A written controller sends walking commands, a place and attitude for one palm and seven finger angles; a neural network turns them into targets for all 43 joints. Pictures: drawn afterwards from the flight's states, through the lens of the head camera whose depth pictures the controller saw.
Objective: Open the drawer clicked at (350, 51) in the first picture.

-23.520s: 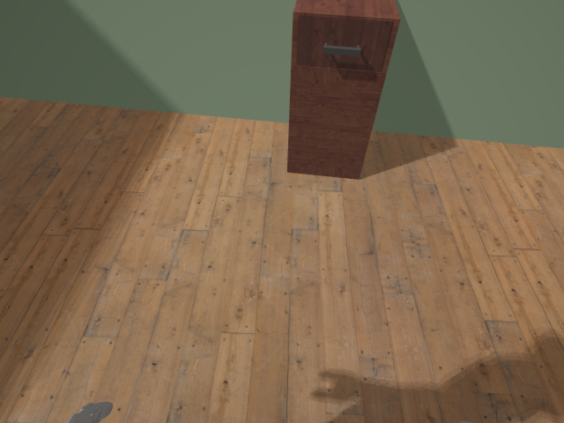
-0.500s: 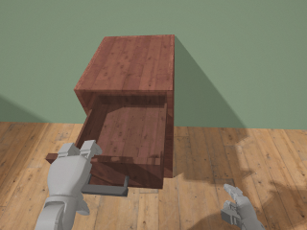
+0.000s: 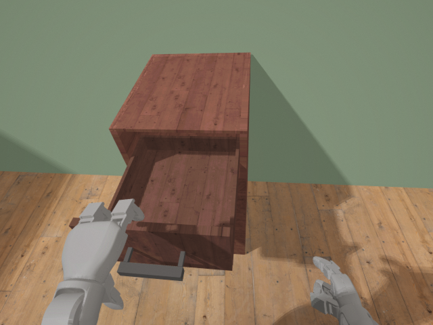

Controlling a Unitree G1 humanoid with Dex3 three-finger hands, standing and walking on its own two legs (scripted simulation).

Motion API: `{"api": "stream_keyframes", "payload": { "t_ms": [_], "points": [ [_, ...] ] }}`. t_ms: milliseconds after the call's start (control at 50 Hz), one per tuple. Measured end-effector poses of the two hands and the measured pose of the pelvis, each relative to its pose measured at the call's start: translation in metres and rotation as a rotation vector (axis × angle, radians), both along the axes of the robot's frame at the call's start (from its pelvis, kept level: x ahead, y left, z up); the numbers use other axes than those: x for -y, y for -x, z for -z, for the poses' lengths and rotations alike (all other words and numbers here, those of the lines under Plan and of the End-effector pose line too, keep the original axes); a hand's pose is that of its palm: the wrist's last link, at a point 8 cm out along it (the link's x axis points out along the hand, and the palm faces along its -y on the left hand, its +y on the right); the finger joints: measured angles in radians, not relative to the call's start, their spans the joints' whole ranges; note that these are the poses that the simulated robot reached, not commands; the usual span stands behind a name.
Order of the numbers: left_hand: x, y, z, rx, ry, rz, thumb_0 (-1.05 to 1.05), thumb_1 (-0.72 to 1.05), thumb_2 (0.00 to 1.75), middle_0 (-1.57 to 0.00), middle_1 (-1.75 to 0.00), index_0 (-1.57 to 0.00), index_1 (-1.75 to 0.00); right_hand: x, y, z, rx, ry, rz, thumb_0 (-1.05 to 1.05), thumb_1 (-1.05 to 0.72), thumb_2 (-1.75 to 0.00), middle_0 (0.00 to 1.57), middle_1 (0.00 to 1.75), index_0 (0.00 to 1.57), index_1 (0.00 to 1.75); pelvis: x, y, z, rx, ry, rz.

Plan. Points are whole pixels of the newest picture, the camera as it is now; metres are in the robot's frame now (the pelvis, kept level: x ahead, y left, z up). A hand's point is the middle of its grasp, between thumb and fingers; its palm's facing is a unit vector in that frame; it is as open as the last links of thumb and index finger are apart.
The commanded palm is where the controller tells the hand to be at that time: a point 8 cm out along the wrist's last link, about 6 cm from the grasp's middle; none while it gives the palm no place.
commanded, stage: draw the hand back to the body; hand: left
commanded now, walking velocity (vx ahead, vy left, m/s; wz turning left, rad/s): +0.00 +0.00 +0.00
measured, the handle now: (153, 262) +0.25 +0.20 -0.08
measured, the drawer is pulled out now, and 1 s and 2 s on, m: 0.29 0.29 0.29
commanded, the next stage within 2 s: step back with the hand held close in 1.54 s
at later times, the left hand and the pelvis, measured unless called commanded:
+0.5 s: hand (86, 253) +0.19 +0.25 +0.09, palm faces +0.07 -0.09 -0.99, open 13.9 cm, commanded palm +0.15 +0.24 +0.15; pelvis +0.00 +0.00 +0.00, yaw +0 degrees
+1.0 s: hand (81, 229) +0.20 +0.23 +0.15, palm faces +0.38 -0.83 -0.41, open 11.7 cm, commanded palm +0.14 +0.27 +0.17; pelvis +0.02 +0.00 +0.01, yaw +2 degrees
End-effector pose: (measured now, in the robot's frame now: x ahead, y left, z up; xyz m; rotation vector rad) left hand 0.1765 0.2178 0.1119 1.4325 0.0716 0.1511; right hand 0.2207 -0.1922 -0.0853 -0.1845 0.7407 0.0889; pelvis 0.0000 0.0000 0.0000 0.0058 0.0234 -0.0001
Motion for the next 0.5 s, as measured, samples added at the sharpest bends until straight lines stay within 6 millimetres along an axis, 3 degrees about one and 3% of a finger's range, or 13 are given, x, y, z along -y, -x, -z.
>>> {"api": "stream_keyframes", "payload": {
  "t_ms": [500],
  "points": [
    [-0.029, 0.016, -0.028, 0.009, -0.037, -0.027, 0.00, -0.49, 0.30, -0.32, -1.20, -0.32, -1.20, 0.004, 0.000, -0.004, 0.001, 0.034, 0.012, 0.01, -0.90, -0.90, 0.20, 0.30, 0.20, 0.30, -0.004, -0.001, -0.003, 0.014, 0.007, -0.008]
  ]
}}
